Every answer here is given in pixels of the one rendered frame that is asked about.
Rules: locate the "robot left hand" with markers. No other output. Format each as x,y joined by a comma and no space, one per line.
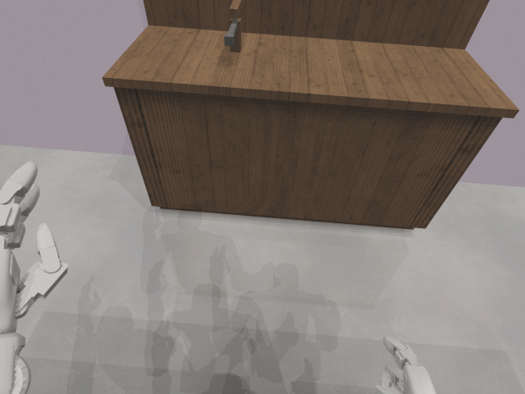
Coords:
18,197

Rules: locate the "counter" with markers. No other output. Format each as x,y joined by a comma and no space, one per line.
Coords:
362,112

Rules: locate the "robot right hand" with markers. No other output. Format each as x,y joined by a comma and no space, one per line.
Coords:
414,380

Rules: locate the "left robot forearm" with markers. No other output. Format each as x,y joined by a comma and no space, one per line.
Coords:
15,374

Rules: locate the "tap lever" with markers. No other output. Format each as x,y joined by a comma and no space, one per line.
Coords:
229,37

